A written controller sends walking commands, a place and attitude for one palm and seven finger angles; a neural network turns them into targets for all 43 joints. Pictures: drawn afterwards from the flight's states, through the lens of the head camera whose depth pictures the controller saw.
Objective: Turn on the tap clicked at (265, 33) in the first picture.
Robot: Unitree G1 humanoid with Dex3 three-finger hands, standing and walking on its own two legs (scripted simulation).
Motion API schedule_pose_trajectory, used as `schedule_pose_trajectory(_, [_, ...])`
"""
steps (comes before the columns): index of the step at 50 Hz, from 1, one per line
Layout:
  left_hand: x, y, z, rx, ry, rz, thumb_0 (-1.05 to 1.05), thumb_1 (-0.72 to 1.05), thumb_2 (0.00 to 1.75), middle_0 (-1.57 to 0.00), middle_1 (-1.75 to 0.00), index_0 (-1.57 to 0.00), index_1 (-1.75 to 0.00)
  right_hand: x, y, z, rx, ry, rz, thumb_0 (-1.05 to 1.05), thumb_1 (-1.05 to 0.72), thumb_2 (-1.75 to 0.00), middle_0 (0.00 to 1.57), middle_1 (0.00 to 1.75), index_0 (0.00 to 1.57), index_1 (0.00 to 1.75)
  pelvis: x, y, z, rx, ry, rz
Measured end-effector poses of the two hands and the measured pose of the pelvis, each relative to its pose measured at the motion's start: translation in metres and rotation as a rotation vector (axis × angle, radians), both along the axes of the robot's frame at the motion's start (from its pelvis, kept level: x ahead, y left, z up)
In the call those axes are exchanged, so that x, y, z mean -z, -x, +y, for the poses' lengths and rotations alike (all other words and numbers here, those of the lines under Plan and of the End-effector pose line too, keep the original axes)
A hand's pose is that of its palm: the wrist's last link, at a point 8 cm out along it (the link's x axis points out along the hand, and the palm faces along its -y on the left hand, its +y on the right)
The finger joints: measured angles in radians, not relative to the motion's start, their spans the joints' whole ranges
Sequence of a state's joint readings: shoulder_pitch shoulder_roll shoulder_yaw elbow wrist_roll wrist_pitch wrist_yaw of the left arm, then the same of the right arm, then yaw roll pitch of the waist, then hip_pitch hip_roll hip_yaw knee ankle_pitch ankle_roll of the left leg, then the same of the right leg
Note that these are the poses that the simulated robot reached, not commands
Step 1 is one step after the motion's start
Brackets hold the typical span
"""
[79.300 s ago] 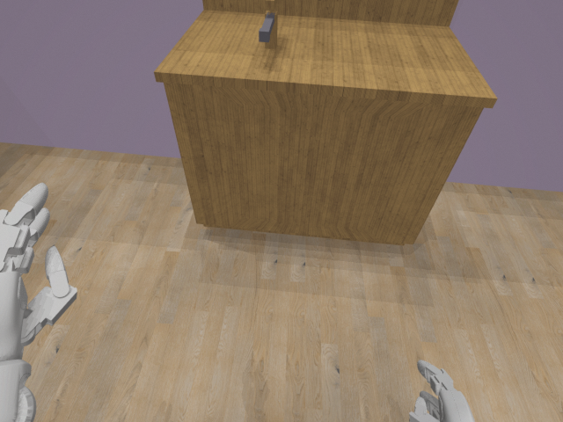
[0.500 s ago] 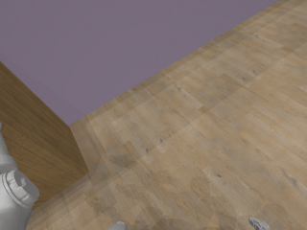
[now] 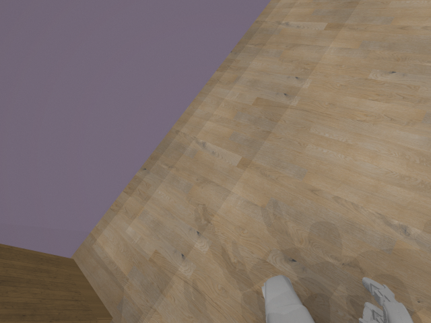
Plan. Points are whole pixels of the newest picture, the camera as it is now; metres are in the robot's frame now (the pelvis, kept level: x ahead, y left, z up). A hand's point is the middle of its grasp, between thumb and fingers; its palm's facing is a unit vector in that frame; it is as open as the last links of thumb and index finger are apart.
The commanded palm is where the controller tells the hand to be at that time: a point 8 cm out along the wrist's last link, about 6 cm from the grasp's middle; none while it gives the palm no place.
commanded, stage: bring the hand home and regain balance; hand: left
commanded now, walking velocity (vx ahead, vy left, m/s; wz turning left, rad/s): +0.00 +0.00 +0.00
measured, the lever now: out of the picture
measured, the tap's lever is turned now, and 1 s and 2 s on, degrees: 73 73 73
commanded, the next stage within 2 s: none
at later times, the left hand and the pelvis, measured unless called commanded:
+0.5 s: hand (77, 89) +0.42 +0.07 +0.26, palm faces +0.57 -0.79 -0.24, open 7.4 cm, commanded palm +0.35 +0.08 +0.27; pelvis +0.22 -0.22 +0.02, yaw +6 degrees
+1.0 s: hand (93, 115) +0.37 +0.04 +0.25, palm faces +0.56 -0.73 -0.38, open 7.4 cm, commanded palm +0.32 +0.06 +0.27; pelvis +0.22 -0.24 +0.08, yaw +11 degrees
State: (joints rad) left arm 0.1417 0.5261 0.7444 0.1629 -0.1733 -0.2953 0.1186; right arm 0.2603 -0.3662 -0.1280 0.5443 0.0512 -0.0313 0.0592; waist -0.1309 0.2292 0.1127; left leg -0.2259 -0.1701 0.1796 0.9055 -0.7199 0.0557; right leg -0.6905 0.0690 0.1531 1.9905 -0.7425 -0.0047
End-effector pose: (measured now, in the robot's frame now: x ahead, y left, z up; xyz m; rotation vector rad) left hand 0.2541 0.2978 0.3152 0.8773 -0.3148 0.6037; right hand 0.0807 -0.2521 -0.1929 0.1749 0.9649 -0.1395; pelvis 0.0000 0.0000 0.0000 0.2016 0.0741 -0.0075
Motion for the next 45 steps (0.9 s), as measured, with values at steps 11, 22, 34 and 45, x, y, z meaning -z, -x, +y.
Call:
schedule_pose_trajectory(11, [-0.041,-0.025,-0.113,0.207,0.132,-0.182,0.02,0.88,0.89,-0.22,-0.3,-0.22,-0.3,-0.148,-0.184,-0.068,-0.319,0.186,-0.035,0.02,-0.91,-0.9,0.21,0.3,0.2,0.3,-0.085,-0.128,-0.101,-0.172,0.113,-0.156])
schedule_pose_trajectory(22, [0.016,-0.117,-0.147,0.197,0.3,-0.276,0.01,0.9,0.9,-0.2,-0.3,-0.21,-0.3,-0.279,-0.407,-0.152,-0.249,0.419,-0.796,0.01,-0.91,-0.9,0.19,0.3,0.19,0.3,-0.047,-0.205,-0.181,-0.107,0.219,-0.182])
schedule_pose_trajectory(34, [0.027,-0.114,-0.217,0.303,0.165,-0.395,0.01,0.88,0.89,-0.22,-0.3,-0.22,-0.3,-0.173,-0.347,-0.178,-0.326,0.393,-0.212,0.01,-0.91,-0.9,0.2,0.3,0.2,0.3,-0.035,-0.228,-0.236,-0.162,0.238,-0.181])
schedule_pose_trajectory(45, [0.05,-0.099,-0.236,0.163,0.343,-0.077,0.01,0.89,0.9,-0.21,-0.3,-0.21,-0.3,-0.177,-0.295,-0.186,-0.346,0.318,-0.118,-0.01,-0.92,-0.9,0.21,0.3,0.21,0.31,-0.073,-0.228,-0.243,-0.199,0.224,-0.143])
